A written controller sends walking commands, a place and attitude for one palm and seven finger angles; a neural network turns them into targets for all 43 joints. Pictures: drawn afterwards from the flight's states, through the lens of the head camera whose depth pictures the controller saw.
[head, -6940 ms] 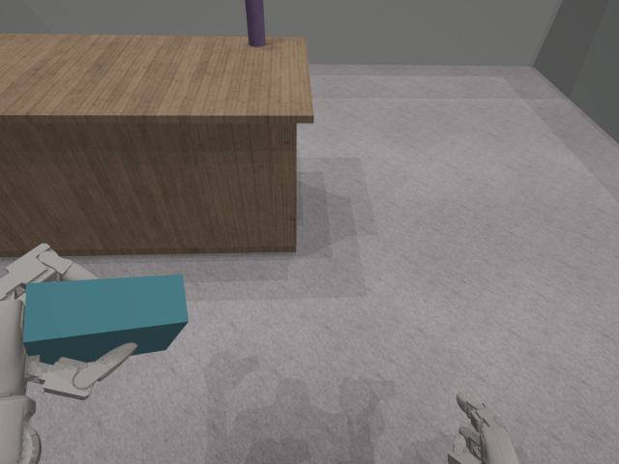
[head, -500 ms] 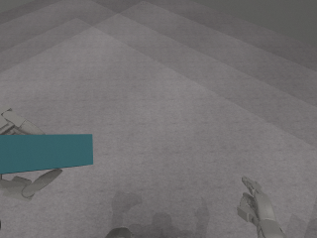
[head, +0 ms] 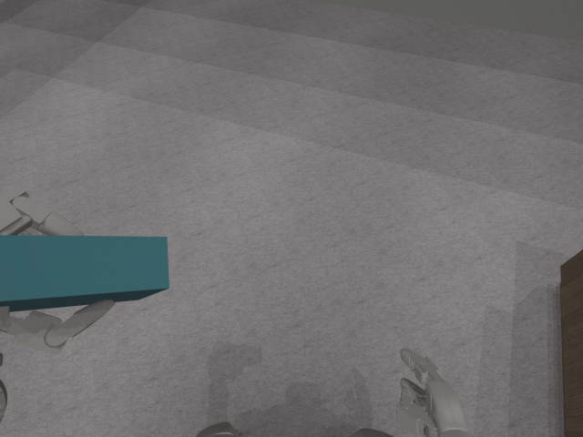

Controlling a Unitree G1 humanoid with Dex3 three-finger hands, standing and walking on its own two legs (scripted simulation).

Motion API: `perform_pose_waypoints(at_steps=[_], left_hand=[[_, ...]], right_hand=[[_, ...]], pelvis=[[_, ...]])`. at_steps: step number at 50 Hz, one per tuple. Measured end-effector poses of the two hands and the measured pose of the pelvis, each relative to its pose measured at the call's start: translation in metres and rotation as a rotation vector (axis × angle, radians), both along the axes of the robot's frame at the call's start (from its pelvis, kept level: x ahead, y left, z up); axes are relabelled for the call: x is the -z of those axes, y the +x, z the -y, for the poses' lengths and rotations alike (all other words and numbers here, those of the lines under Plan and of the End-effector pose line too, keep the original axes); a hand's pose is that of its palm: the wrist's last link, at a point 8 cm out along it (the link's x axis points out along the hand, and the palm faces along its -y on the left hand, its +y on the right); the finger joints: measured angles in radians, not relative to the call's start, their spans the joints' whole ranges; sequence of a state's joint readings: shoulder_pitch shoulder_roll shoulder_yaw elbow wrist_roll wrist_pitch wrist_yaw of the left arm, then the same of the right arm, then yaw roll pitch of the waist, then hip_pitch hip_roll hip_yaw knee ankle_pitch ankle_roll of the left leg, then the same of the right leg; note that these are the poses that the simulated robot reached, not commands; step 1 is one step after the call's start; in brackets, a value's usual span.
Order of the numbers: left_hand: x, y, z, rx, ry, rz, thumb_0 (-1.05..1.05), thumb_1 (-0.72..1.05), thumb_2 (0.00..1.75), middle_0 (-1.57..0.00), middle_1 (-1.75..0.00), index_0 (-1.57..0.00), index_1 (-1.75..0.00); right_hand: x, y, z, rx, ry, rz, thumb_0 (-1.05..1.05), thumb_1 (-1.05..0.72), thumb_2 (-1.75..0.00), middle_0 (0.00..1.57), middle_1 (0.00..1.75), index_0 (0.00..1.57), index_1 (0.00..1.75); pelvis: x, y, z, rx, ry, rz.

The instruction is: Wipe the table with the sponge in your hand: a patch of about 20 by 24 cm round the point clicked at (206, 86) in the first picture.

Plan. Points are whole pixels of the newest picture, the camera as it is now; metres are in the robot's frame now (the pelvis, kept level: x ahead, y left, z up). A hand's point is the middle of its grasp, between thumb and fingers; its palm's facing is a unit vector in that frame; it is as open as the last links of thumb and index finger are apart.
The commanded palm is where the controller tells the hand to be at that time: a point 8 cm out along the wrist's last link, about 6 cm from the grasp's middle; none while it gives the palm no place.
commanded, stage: turn to face it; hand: left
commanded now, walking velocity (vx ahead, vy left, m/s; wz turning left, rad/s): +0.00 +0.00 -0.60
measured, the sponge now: (107, 273) +0.25 +0.20 +0.16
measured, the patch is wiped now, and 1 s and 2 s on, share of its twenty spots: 0.00 0.00 0.00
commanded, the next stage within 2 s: none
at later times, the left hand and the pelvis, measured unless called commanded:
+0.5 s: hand (120, 307) +0.20 +0.15 +0.19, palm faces +0.19 -0.88 -0.44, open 9.5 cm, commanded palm +0.16 +0.20 +0.19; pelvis -0.07 -0.03 +0.02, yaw -15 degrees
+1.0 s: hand (318, 359) +0.18 -0.01 +0.17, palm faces -0.20 -0.82 -0.54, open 9.5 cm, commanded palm +0.13 +0.09 +0.19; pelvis -0.16 -0.05 +0.00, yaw -34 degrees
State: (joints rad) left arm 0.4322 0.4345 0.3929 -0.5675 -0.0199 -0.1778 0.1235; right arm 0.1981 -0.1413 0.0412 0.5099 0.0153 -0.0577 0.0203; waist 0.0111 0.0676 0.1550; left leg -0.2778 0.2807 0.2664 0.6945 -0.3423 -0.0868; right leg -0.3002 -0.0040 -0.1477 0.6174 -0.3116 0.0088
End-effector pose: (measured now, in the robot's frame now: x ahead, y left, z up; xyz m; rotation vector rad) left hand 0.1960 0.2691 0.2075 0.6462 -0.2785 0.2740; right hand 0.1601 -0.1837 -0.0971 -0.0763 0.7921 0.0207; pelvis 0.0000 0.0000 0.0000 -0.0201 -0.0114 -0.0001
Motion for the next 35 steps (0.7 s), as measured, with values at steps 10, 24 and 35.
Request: perform_pose_waypoints(at_steps=[10,24,35], left_hand=[[0.002,-0.001,0.054,0.091,0.018,-0.141,0.00,-0.43,1.00,-0.82,-1.34,-0.81,-1.34],[-0.005,-0.023,0.069,0.169,-0.121,0.013,0.00,-0.43,1.00,-0.82,-1.34,-0.81,-1.34],[0.006,-0.033,0.067,0.300,-0.119,0.030,0.00,-0.43,1.00,-0.82,-1.34,-0.81,-1.34]], right_hand=[[-0.006,-0.051,0.113,0.234,-0.137,-0.083,0.01,-0.91,-0.90,0.20,0.30,0.20,0.30],[-0.033,-0.112,0.128,0.320,-0.183,-0.045,0.01,-0.91,-0.90,0.20,0.29,0.20,0.30],[-0.038,-0.169,0.080,0.377,-0.137,-0.007,0.01,-0.90,-0.90,0.20,0.30,0.20,0.30]], pelvis=[[-0.011,-0.026,0.028,0.119,0.062,-0.011],[-0.016,-0.062,0.028,0.254,0.078,-0.038],[-0.012,-0.102,0.008,0.380,0.038,-0.007]])
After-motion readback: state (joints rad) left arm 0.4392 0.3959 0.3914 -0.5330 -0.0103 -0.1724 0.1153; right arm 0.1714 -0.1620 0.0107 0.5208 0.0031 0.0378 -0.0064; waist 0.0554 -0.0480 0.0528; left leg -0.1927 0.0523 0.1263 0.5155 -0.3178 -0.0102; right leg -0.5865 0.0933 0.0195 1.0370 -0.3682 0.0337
